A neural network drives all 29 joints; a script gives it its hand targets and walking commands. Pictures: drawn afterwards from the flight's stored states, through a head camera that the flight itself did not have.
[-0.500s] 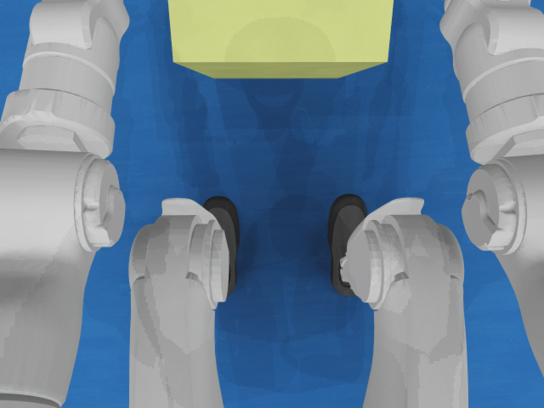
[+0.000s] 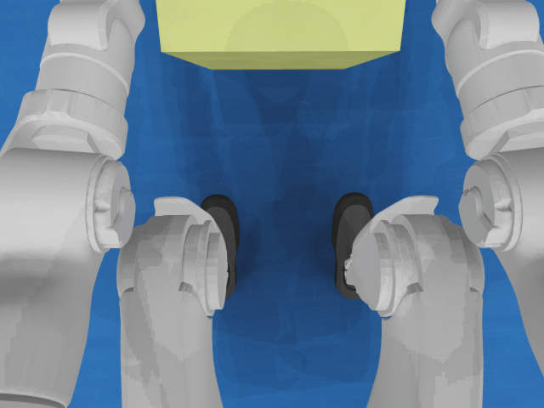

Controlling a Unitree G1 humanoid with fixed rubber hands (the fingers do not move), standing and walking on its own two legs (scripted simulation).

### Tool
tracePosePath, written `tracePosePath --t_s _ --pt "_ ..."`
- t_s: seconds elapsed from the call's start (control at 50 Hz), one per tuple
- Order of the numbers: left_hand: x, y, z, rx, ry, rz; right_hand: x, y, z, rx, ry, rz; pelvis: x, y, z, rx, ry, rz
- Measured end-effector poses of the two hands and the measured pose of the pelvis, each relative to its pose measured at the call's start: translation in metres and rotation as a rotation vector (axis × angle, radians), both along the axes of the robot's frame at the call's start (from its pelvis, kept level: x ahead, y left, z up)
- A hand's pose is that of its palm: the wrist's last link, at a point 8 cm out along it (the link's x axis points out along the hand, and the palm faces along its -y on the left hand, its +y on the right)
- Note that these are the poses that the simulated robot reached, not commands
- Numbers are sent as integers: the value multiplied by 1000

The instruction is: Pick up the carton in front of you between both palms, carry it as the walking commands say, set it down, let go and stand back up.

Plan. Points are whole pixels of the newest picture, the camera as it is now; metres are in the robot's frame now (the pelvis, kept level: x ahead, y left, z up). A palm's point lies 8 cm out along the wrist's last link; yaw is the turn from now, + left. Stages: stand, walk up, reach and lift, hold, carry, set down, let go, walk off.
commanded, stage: reach and lift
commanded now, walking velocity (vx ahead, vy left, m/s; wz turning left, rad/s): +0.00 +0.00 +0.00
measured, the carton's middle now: out of the picture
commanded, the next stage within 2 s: none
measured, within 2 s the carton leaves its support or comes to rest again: leaves its support in 0.46 s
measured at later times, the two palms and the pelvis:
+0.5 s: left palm out of the picture +0.56 +0.16 -0.15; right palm out of the picture +0.56 -0.14 -0.15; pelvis +0.00 +0.00 -0.01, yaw +0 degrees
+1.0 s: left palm out of the picture +0.49 +0.17 +0.06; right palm out of the picture +0.50 -0.13 +0.06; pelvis -0.01 -0.01 +0.11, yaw +2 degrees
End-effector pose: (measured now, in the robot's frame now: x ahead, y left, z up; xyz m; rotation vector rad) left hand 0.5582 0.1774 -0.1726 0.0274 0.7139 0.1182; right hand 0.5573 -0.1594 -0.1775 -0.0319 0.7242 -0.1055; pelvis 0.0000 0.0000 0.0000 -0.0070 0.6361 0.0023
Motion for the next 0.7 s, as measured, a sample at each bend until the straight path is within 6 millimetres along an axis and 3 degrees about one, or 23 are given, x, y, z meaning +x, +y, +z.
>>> tracePosePath --t_s 0.14,0.38,0.46,0.54,0.7 --pt "-1 -11 4 5 11 -9 2 21 6 12 9 30 -3 0 7 1 -8 -6" --pt "0 -8 3 -22 17 -29 1 19 4 49 12 21 -2 3 -10 -1 -45 1" --pt "0 -11 7 -26 21 -25 4 19 12 22 17 14 1 4 -12 -2 -35 3" --pt "-1 -14 36 5 -5 17 5 23 40 4 -11 -13 4 2 -5 -2 0 11" --pt "-26 -10 126 -20 -34 58 -18 27 124 34 -39 -18 3 -5 34 3 96 27"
